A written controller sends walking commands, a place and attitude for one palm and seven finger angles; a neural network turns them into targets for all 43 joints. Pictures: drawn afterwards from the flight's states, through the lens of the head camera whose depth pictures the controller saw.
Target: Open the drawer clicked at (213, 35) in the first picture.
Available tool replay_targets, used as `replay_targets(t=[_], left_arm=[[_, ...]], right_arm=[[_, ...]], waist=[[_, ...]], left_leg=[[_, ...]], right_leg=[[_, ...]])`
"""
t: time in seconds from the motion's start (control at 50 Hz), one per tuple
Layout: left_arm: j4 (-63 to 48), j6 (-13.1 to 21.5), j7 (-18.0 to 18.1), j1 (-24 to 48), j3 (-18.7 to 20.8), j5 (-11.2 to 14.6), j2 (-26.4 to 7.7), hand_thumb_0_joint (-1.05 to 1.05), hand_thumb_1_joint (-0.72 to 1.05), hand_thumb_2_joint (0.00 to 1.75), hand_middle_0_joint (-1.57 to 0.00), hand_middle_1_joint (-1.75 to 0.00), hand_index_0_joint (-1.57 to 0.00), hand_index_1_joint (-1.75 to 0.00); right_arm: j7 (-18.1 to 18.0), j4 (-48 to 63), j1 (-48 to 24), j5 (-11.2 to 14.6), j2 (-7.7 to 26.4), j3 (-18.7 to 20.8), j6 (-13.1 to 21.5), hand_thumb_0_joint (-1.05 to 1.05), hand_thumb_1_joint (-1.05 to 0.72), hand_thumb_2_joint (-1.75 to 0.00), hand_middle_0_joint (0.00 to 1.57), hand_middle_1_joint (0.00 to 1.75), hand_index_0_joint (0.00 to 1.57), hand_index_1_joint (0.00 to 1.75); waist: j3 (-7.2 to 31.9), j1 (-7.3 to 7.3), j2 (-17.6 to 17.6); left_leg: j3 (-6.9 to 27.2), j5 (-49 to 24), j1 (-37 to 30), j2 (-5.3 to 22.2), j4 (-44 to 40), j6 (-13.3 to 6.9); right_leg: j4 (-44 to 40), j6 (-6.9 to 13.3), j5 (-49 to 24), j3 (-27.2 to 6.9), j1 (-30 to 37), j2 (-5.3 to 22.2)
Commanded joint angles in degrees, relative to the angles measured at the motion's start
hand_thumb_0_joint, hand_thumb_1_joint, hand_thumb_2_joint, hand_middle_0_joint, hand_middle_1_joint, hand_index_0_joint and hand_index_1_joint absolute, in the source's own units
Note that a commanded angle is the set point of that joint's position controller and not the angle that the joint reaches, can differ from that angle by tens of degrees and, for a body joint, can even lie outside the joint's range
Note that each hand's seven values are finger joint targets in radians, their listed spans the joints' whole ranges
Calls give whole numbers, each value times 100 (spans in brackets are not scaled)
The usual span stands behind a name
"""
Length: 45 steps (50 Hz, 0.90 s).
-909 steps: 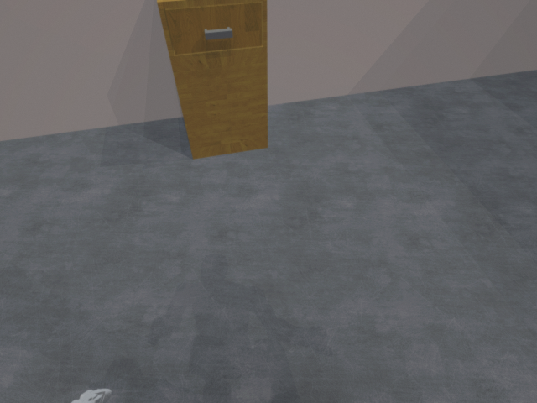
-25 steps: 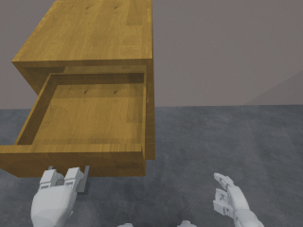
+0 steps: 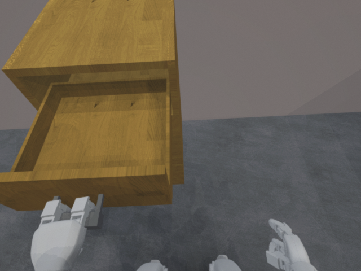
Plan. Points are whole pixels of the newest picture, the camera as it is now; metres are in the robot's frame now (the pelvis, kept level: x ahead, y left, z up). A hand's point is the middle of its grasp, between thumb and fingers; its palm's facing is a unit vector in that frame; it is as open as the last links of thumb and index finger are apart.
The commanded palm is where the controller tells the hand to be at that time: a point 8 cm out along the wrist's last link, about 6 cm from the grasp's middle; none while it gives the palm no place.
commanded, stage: open the thumb to release the handle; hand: left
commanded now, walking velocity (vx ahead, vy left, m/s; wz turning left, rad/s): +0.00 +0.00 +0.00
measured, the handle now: (75, 210) +0.24 +0.25 +0.00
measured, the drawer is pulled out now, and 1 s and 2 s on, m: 0.30 0.30 0.30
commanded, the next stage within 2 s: lift the hand off the handle in 0.42 s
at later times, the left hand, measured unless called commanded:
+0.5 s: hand (75, 241) +0.18 +0.24 -0.02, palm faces -0.01 -0.06 -1.00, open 13.1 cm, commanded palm +0.16 +0.23 +0.03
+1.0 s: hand (75, 235) +0.19 +0.24 -0.01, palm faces +0.00 -0.05 -1.00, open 13.7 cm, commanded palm +0.17 +0.23 +0.05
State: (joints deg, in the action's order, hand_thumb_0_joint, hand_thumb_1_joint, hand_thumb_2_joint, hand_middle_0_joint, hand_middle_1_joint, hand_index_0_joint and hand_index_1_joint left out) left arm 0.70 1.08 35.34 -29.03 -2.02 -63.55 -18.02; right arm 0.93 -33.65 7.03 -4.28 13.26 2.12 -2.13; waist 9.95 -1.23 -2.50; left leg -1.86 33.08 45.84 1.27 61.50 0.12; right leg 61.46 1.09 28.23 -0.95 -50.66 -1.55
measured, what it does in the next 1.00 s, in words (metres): stands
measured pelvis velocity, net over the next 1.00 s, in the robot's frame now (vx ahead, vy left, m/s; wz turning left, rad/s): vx -0.03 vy -0.01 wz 0.03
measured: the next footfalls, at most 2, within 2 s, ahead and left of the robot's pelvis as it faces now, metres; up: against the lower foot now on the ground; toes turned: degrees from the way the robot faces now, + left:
none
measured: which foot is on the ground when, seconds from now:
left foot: down 0.00-1.00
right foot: down 0.00-1.00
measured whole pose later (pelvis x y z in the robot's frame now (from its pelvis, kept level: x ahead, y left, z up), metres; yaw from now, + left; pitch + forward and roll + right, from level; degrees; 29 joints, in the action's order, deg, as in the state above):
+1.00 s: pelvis -0.03 -0.01 +0.02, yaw +2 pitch +13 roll +1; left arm 12.5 -3.0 31.2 -13.9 -4.7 -62.5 -16.9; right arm -3.6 -37.4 6.4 -2.2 12.8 1.5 -1.1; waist 7.9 -2.4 -2.7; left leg -0.2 28.0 41.1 0.4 56.2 0.6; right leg 56.2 1.6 24.1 0.5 -45.1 -0.6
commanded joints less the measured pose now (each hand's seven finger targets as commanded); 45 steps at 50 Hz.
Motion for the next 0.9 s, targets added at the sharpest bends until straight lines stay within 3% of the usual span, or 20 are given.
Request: replay_targets(t=[0.0, 0.06, 0.1, 0.14, 0.2, 0.3, 0.36, 0.44, 0.48, 0.52, 0.56, 0.6, 0.66, 0.7, 0.74, 0.88], left_arm=[[-832, -349, 315, 309, 477, 83, -621, 0, 55, 75, -38, -131, -38, -131], [-468, -540, 180, 273, 442, 131, -667, 0, 34, 66, -36, -129, -36, -129], [-462, -572, 64, 558, 499, 85, -823, 0, 20, 60, -35, -127, -35, -127], [-307, -564, -35, 638, 277, 42, -672, 0, 6, 54, -34, -126, -34, -126], [-229, -456, -150, 744, 418, 51, -802, 0, -15, 45, -32, -124, -32, -124], [-69, -266, -173, 1100, 318, -19, -707, 0, -50, 30, -30, -120, -30, -120], [-135, -185, -122, 1051, 221, -31, -600, 0, -50, 30, -30, -120, -30, -120], [-99, -198, -76, 1100, 327, -43, -685, 0, -50, 30, -30, -120, -30, -120], [-72, -208, -56, 877, 443, -9, -757, 0, -50, 30, -30, -120, -30, -120], [-135, -211, -53, 985, 361, -1, -718, 0, -50, 30, -30, -120, -30, -120], [17, -227, -68, 1093, 387, 13, -736, 0, -50, 30, -30, -120, -30, -120], [26, -222, -59, 1161, 596, 33, -923, 0, -50, 30, -30, -120, -30, -120], [60, -240, -41, 1446, 447, 14, -807, 0, -50, 30, -30, -120, -30, -120], [31, -254, -15, 1598, 510, 38, -863, 0, -50, 30, -30, -120, -30, -120], [171, -287, -20, 1688, 455, 42, -833, 0, -50, 30, -30, -120, -30, -120], [25, -352, -72, 2146, 347, 55, -875, 0, -50, 30, -30, -120, -30, -120]], right_arm=[[-142, 816, -488, 55, 661, 253, 296, 0, -90, -90, 20, 30, 20, 30], [-236, 776, -566, 122, 622, 170, 278, 0, -90, -90, 20, 30, 20, 30], [-295, 779, -635, 158, 630, 122, 243, 0, -90, -90, 20, 30, 20, 30], [-304, 768, -645, 166, 587, 98, 246, 0, -90, -90, 20, 30, 20, 30], [-345, 779, -659, 164, 585, 83, 249, 0, -90, -90, 20, 30, 20, 30], [-328, 733, -634, 133, 569, 110, 296, 0, -90, -90, 20, 30, 20, 30], [-290, 733, -620, 103, 569, 143, 344, 0, -90, -90, 20, 30, 20, 30], [-293, 691, -611, 115, 578, 178, 348, 0, -90, -90, 20, 30, 20, 30], [-295, 683, -612, 128, 580, 180, 359, 0, -90, -90, 20, 30, 20, 30], [-295, 665, -629, 111, 589, 167, 365, 0, -90, -90, 20, 30, 20, 30], [-330, 603, -640, 124, 598, 163, 371, 0, -90, -90, 20, 30, 20, 30], [-369, 577, -650, 137, 602, 174, 372, 0, -90, -90, 20, 30, 20, 30], [-390, 543, -631, 147, 596, 181, 385, 0, -90, -90, 20, 30, 20, 30], [-416, 514, -593, 137, 621, 200, 393, 0, -90, -90, 20, 30, 20, 30], [-432, 476, -577, 156, 616, 202, 395, 0, -90, -90, 20, 30, 20, 30], [-488, 497, -597, 178, 605, 185, 412, 0, -90, -90, 20, 30, 20, 30]], waist=[[1487, -82, 46], [1183, -134, 460], [1152, -173, 265], [902, -150, 252], [902, -214, 238], [767, -152, 118], [959, -181, 125], [1021, -163, 286], [1066, -221, 340], [1130, -174, 308], [978, -131, 508], [1015, -162, 430], [1001, -116, 266], [1155, -109, 255], [1064, -69, 338], [1191, -93, 234]], left_leg=[[163, -2431, -1113, -248, -833, -90], [121, -2152, -979, -301, -1020, -105], [132, -2074, -1030, -302, -1167, -101], [111, -1979, -1075, -307, -1233, -109], [102, -1934, -1090, -319, -1318, -110], [116, -1806, -1087, -318, -1312, -102], [110, -1900, -1125, -322, -1235, -100], [103, -1904, -1054, -325, -1176, -102], [97, -1908, -968, -346, -1171, -100], [86, -1934, -958, -338, -1130, -103], [90, -1767, -785, -356, -1100, -117], [87, -1704, -736, -358, -1111, -120], [75, -1586, -800, -356, -1121, -118], [100, -1694, -882, -344, -1128, -121], [94, -1595, -859, -337, -1126, -121], [91, -1573, -1111, -347, -1284, -133]], right_leg=[[-941, 177, -2307, 120, 1327, -33], [-1166, 131, -2234, 108, 1590, -25], [-1253, 166, -2093, 90, 1671, -25], [-1359, 159, -1908, 110, 1597, -21], [-1444, 174, -1848, 76, 1718, -22], [-1457, 183, -1622, 83, 1516, -18], [-1358, 181, -1707, 90, 1477, -17], [-1343, 170, -1805, 39, 1505, -4], [-1325, 171, -1910, 6, 1624, 2], [-1300, 160, -2008, -27, 1608, 23], [-1343, 134, -1938, -68, 1590, 33], [-1370, 145, -1862, -97, 1645, 41], [-1378, 135, -1568, -48, 1467, 39], [-1346, 151, -1655, 2, 1497, 22], [-1378, 129, -1528, 22, 1419, 30], [-1509, 130, -1343, 83, 1543, 31]])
